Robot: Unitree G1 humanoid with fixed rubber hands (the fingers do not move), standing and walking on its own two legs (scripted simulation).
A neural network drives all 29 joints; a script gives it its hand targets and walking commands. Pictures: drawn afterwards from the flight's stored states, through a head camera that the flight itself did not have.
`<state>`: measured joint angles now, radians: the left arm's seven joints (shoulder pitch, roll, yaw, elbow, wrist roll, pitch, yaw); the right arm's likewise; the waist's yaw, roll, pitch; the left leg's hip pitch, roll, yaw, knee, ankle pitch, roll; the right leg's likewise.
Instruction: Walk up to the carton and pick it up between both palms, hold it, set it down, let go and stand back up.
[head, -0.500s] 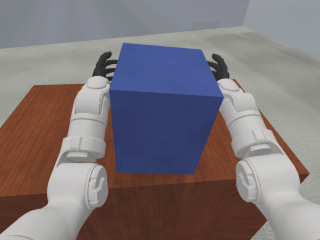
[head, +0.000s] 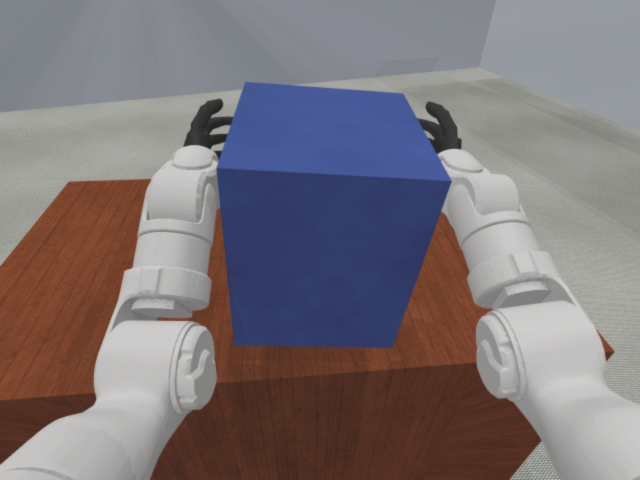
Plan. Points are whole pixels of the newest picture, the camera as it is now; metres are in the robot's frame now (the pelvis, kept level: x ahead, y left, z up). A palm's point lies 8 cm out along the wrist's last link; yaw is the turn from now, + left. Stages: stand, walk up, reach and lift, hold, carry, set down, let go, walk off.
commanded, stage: hold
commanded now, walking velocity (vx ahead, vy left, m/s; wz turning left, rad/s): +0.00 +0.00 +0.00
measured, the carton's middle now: (320, 217) +0.37 +0.02 +0.20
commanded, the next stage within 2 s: none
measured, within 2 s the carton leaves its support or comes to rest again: neither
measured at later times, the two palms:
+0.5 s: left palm (200, 154) +0.38 +0.16 +0.28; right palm (447, 158) +0.39 -0.13 +0.27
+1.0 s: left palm (201, 154) +0.38 +0.16 +0.28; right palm (448, 157) +0.39 -0.13 +0.27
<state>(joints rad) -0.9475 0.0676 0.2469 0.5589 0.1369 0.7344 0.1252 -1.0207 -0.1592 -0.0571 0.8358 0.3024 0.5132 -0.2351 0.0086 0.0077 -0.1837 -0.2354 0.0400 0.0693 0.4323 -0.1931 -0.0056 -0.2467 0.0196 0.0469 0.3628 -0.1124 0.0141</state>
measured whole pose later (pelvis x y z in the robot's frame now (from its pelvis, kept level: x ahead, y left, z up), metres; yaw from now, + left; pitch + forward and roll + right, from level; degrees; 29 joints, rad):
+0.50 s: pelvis +0.00 +0.00 +0.00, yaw +0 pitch +0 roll -1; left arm -0.96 0.08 0.25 0.55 0.14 0.77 0.12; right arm -1.04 -0.16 -0.06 0.82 0.31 0.55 -0.24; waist 0.00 0.01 -0.19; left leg -0.24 0.04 0.07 0.43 -0.19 -0.01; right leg -0.25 0.02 0.05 0.36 -0.11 0.01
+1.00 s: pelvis +0.00 +0.00 +0.00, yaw +0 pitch +0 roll -1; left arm -0.96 0.08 0.25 0.55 0.14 0.77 0.12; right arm -1.04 -0.17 -0.06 0.82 0.31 0.56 -0.25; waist 0.00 0.01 -0.19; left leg -0.24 0.04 0.07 0.43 -0.19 -0.01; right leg -0.25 0.02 0.05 0.36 -0.11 0.01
